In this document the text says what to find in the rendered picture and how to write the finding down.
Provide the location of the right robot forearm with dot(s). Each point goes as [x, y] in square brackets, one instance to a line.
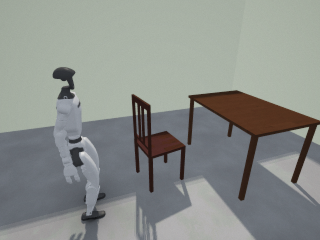
[61, 143]

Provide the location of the robot right foot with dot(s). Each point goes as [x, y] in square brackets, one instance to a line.
[95, 215]

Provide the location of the table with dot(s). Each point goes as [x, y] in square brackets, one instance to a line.
[258, 118]

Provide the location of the robot right hand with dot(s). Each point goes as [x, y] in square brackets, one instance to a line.
[71, 171]

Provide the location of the chair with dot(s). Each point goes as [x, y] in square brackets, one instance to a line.
[154, 145]

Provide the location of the humanoid robot torso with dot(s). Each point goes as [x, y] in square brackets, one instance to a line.
[74, 125]

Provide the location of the robot right upper arm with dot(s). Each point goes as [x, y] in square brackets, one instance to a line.
[64, 109]

